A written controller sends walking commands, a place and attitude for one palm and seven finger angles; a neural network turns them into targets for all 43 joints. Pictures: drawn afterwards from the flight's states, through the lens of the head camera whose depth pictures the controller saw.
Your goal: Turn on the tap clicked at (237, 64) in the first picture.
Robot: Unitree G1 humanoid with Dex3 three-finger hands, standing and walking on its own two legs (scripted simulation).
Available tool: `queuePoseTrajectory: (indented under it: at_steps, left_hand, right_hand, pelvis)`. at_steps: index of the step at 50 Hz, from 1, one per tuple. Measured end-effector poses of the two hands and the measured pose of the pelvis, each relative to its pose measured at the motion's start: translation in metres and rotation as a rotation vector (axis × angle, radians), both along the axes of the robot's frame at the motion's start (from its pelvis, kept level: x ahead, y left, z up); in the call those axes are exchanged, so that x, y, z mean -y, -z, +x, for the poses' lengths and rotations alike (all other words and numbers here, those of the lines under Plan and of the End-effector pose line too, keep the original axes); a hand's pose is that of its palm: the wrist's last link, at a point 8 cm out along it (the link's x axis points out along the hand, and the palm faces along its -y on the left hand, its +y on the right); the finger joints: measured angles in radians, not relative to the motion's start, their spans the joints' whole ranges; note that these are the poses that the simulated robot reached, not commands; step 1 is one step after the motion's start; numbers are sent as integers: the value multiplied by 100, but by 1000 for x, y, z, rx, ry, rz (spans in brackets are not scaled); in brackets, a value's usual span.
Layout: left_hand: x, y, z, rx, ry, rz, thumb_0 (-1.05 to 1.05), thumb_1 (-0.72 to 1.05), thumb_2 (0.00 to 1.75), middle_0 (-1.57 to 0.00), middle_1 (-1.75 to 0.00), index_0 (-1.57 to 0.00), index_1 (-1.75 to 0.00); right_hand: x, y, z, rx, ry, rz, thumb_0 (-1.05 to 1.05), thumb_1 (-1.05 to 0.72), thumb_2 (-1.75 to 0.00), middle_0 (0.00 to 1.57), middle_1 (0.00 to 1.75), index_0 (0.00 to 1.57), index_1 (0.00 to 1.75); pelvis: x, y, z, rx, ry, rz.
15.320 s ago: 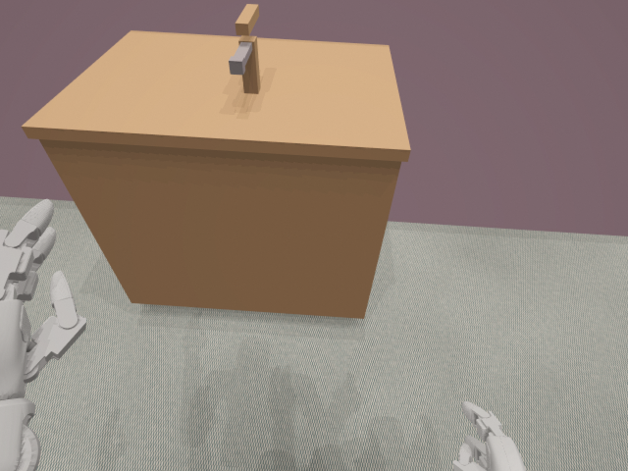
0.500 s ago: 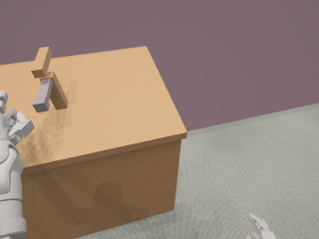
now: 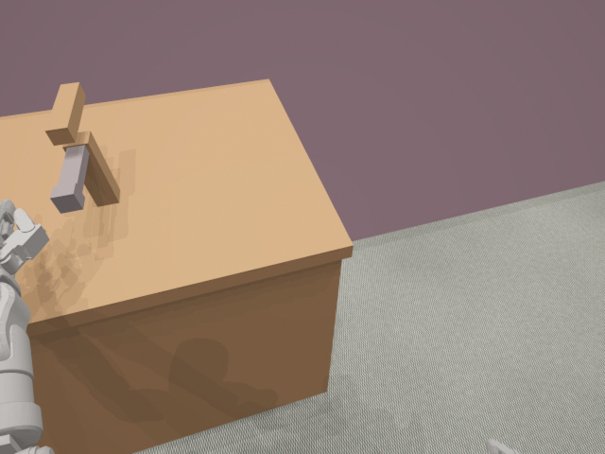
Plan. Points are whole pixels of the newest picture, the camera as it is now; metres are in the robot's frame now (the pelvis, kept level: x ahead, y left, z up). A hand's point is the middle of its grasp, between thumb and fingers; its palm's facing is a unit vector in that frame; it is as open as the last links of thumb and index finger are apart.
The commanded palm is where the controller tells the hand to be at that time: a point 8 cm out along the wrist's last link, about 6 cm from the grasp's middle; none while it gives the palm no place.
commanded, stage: reach beside the lever's end, fingers flat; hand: left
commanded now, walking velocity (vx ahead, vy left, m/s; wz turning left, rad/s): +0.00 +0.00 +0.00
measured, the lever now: (68, 198) +0.39 +0.34 +0.15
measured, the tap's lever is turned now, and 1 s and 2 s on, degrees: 0 3 16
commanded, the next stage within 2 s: push the lever round in 0.08 s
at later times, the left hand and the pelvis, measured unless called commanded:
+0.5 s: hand (60, 229) +0.34 +0.33 +0.14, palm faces +0.53 -0.84 -0.08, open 7.8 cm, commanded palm +0.30 +0.36 +0.14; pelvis +0.01 +0.01 +0.00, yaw +0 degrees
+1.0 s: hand (76, 222) +0.35 +0.31 +0.15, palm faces +0.56 -0.82 -0.09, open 7.6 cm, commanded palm +0.31 +0.33 +0.14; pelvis +0.00 -0.01 +0.00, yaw +1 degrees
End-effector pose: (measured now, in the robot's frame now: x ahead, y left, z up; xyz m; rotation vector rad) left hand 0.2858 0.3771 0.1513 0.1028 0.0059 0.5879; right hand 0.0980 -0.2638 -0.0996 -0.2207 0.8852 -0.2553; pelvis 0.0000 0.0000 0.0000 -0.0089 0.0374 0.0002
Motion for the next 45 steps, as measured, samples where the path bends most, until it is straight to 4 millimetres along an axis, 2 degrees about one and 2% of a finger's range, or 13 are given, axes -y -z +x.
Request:
queuePoseTrajectory:
  at_steps: [6, 15, 27, 36, 45]
  left_hand:
    - [1, 4, 6, -23, 4, -16, 2, 90, 90, -16, -15, -15, -15]
    - [-3, -3, 9, -1, 2, -7, 2, 90, 90, -15, -15, -15, -15]
    - [19, 5, 12, -8, 20, -27, 2, 90, 90, -15, -15, -15, -15]
    - [25, 0, 15, -20, 4, -22, 2, 92, 92, -16, -15, -15, -15]
    - [31, 0, 16, -25, -8, -26, 2, 94, 93, -15, -15, -15, -15]
  right_hand:
    - [-11, -2, 9, 22, -16, 9, 1, -90, -90, 20, 30, 20, 30]
    - [-22, -7, 26, 59, -40, 18, 1, -90, -90, 20, 30, 21, 30]
    - [-26, -9, 41, 66, -58, 16, 1, -90, -90, 20, 30, 21, 30]
    - [-25, -8, 43, 62, -57, 31, 1, -90, -90, 20, 30, 21, 30]
    - [-14, -4, 36, 36, -52, 29, 1, -90, -90, 20, 30, 21, 30]
  pelvis:
    - [-4, 0, -1, 2, -3, 0]
    - [-9, -1, 4, -1, -2, -2]
    - [-11, -2, 7, 10, -7, 0]
    - [-6, -2, 7, 15, -8, 2]
    - [2, -2, 5, 12, -11, 5]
